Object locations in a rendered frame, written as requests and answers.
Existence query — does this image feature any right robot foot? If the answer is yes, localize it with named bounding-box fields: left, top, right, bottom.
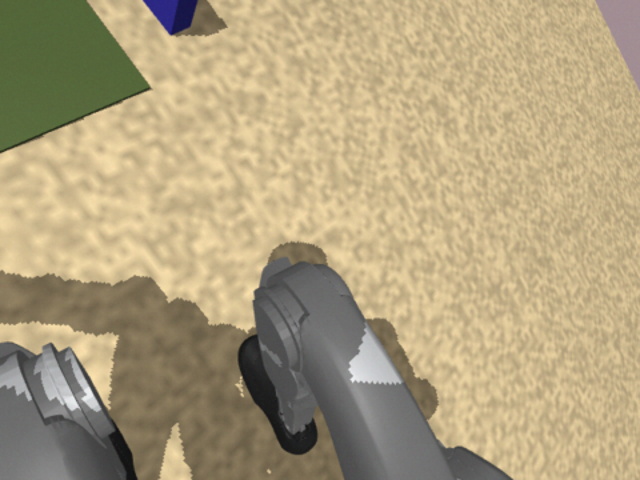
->
left=238, top=334, right=318, bottom=455

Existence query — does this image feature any left robot foot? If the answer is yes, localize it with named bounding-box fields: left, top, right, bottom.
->
left=108, top=417, right=138, bottom=480

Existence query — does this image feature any right robot hand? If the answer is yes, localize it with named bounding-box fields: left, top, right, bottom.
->
left=437, top=439, right=513, bottom=480

